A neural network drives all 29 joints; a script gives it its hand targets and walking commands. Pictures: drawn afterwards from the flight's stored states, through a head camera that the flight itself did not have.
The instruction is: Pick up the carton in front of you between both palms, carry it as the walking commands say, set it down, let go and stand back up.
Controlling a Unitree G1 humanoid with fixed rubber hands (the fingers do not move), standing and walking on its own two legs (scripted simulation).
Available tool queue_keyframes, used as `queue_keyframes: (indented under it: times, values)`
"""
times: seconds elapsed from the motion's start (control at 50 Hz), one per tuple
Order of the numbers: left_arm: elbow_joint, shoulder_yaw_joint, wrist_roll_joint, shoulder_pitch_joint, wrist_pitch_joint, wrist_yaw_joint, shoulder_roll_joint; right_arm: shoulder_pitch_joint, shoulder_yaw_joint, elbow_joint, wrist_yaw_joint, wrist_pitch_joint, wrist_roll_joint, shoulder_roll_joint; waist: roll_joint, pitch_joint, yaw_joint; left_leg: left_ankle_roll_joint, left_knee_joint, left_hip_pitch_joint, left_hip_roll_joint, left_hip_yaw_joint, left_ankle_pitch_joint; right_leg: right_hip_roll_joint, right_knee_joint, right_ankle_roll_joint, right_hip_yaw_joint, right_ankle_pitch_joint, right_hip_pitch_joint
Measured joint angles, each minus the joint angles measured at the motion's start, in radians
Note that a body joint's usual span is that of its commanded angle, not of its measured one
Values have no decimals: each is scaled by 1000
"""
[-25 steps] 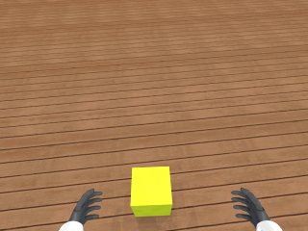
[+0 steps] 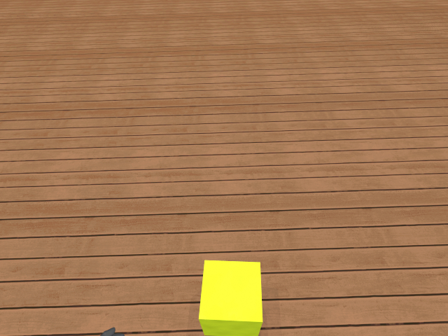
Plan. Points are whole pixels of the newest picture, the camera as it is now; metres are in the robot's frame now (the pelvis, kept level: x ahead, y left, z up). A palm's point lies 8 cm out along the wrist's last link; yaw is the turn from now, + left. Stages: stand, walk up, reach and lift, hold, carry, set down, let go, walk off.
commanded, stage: stand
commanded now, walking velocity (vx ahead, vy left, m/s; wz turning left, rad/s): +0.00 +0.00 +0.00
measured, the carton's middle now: (231, 299) +0.38 +0.03 -0.64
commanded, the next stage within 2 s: none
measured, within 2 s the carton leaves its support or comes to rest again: neither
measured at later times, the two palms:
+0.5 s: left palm out of the picture +0.02 +0.27 -0.13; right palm out of the picture +0.08 -0.25 -0.12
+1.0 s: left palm out of the picture -0.06 +0.24 -0.14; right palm out of the picture +0.02 -0.24 -0.13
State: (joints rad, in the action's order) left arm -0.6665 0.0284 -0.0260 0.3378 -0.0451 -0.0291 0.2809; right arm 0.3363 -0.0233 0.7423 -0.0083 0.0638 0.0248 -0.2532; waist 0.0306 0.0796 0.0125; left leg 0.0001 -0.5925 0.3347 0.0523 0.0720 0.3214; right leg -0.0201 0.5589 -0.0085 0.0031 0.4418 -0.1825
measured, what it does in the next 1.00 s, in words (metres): stands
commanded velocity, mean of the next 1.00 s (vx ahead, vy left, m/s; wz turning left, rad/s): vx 0.00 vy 0.00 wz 0.00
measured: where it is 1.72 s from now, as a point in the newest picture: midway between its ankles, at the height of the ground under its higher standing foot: outside the picture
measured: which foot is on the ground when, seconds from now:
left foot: down 0.00-1.00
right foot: down 0.00-1.00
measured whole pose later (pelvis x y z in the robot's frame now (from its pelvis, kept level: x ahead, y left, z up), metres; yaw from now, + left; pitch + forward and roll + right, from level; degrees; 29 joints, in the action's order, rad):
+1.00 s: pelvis -0.01 +0.00 +0.00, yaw +5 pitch +0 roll +0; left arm -0.96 -0.01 -0.02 0.43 0.02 -0.05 0.23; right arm 0.34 0.02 0.98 -0.04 -0.02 0.01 -0.20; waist 0.02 0.01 0.02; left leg 0.00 -0.63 0.30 0.07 0.15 0.33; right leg -0.02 0.53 0.00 -0.08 0.44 -0.09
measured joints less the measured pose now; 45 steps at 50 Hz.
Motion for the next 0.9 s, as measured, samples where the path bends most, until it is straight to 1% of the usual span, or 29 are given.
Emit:
queue_keyframes:
  times: [0.16,0.36,0.64,0.9]
  values:
    - [-42,-20,8,33,16,-12,-14,-3,18,26,-14,-18,-8,10,-10,17,10,3,-66,21,5,17,52,1,33,2,-19,41,1]
    - [-83,-28,9,55,41,-22,-23,-7,29,48,-27,-45,-13,13,-15,4,10,6,-108,29,10,36,76,1,50,2,-40,60,12]
    - [-153,-30,6,74,63,-25,-19,1,31,105,-33,-68,-11,16,-17,-32,3,9,-98,13,19,59,55,-3,28,0,-64,42,42]
    - [-249,-37,6,85,66,-22,-38,3,36,197,-33,-77,-12,40,-15,-59,2,4,-52,-23,20,75,18,-2,-18,4,-80,9,81]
